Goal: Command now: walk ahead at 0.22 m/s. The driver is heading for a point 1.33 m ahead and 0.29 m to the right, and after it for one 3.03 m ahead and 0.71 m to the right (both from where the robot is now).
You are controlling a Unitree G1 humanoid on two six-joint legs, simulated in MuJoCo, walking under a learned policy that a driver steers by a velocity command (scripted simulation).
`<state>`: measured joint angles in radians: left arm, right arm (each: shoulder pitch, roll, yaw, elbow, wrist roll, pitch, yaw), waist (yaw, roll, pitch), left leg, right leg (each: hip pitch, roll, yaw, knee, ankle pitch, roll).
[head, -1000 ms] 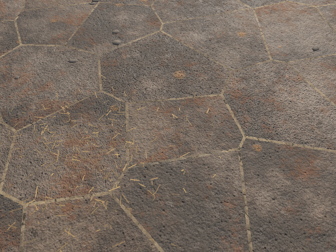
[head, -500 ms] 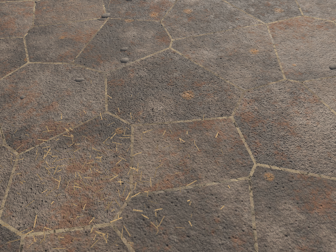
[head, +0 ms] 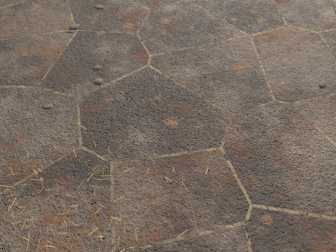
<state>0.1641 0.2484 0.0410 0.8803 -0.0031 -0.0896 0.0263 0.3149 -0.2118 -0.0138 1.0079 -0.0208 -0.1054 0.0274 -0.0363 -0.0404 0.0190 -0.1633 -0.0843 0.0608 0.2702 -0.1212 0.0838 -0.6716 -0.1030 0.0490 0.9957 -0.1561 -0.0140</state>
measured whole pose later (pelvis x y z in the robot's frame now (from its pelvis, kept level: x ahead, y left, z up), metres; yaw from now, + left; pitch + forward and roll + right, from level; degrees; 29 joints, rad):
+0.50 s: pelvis +0.12 -0.04 -0.01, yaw +1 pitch +1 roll +0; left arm 0.16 0.19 0.03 0.96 0.00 -0.03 0.02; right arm 0.26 -0.20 -0.01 1.08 -0.01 -0.02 -0.03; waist -0.01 0.00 0.01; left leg -0.19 0.01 0.01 0.53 -0.36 0.00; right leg -0.35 0.02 -0.03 0.51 -0.17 -0.03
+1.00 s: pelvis +0.13 -0.02 -0.01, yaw +0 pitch -1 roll +0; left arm 0.15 0.19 0.05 1.06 0.00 0.01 0.04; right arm 0.31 -0.16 -0.01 1.11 -0.01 -0.02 -0.04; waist -0.01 0.00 0.04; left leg -0.12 0.00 0.03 0.51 -0.37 0.01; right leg -0.30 0.01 -0.01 0.52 -0.19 -0.02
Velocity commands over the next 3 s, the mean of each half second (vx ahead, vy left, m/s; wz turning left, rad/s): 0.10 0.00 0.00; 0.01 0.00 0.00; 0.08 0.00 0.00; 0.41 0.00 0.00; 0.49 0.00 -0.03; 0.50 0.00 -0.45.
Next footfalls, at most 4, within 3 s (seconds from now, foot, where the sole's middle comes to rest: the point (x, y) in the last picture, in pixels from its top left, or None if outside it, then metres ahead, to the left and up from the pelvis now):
0.18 right None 0.22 -0.13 -0.78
2.10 left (148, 220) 0.63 0.08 -0.78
2.68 right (199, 157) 0.94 -0.17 -0.78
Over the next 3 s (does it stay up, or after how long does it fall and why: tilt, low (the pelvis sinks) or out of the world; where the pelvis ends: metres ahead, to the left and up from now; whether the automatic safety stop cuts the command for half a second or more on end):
stays up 0.95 -0.10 0.00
